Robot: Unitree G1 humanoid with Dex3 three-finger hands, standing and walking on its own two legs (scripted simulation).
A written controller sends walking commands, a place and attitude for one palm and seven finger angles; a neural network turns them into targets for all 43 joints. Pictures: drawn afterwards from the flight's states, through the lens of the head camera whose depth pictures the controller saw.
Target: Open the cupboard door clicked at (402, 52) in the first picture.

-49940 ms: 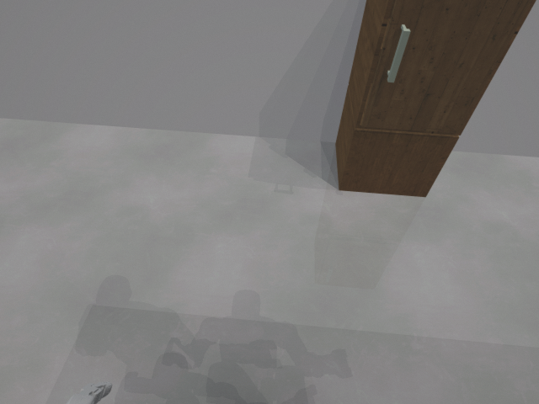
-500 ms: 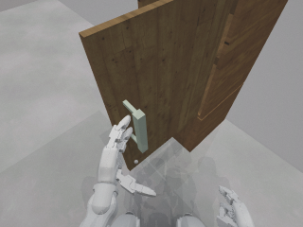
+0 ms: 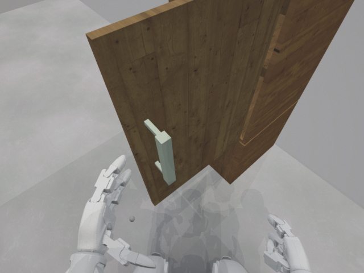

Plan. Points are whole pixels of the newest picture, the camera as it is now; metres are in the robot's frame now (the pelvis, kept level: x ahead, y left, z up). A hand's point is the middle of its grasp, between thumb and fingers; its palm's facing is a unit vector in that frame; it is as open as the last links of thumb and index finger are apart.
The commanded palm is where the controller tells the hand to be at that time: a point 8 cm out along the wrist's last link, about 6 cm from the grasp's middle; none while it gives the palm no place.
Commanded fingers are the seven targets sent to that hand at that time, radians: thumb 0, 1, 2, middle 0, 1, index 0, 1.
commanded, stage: slide the hand sideways off the handle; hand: left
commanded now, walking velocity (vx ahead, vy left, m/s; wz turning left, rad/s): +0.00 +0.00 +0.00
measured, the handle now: (160, 154) +0.35 +0.07 +0.06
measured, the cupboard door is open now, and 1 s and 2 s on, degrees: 88 88 88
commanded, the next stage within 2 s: draw the hand back to the body in 0.08 s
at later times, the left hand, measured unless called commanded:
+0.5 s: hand (97, 211) +0.21 +0.16 +0.11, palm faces +0.02 -1.00 -0.07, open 16.3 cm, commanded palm +0.18 +0.22 +0.12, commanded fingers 0.00 -0.50 0.30 -0.15 -0.30 -0.15 -0.30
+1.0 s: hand (24, 197) +0.21 +0.24 +0.17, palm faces +0.25 -0.90 -0.37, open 13.7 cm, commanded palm +0.17 +0.29 +0.20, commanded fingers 0.00 0.27 0.63 -0.18 -0.30 -0.18 -0.30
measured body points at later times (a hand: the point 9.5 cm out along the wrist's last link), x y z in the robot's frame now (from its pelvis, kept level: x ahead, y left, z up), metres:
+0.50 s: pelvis +0.00 +0.01 +0.02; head +0.03 +0.00 +0.47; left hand +0.21 +0.21 +0.11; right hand +0.18 -0.21 -0.06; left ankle +0.01 +0.13 -0.66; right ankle +0.02 -0.10 -0.66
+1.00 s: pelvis +0.02 +0.04 +0.06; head +0.01 +0.02 +0.51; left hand +0.19 +0.29 +0.19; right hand +0.20 -0.17 -0.01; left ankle +0.01 +0.13 -0.66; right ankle +0.02 -0.10 -0.66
